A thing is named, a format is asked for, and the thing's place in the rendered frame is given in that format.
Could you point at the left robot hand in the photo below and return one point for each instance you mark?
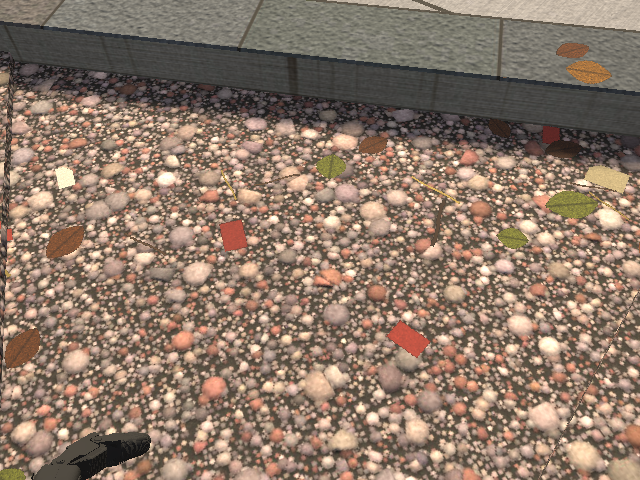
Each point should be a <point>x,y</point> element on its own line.
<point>92,453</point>

